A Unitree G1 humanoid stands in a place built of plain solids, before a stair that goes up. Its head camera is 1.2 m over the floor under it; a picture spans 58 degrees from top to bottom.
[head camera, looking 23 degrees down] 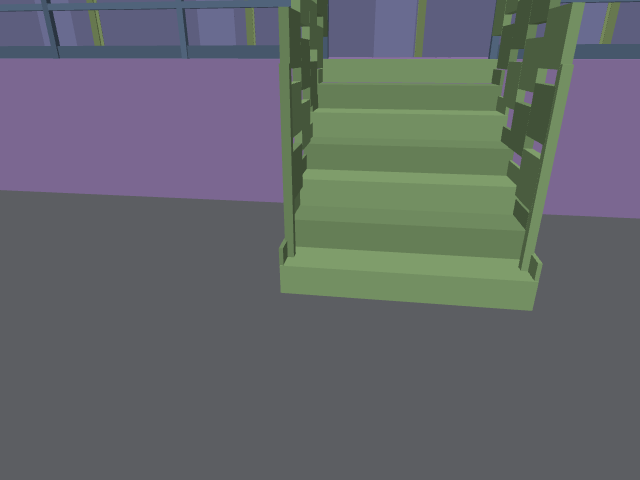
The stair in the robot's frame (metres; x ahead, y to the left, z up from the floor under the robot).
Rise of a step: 0.17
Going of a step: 0.26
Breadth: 1.32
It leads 8 degrees to the right of straight ahead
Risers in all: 7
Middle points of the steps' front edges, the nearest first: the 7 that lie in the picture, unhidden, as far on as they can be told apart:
1.99 -0.43 0.17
2.25 -0.47 0.34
2.50 -0.51 0.51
2.76 -0.54 0.67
3.02 -0.58 0.84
3.28 -0.62 1.01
3.53 -0.65 1.18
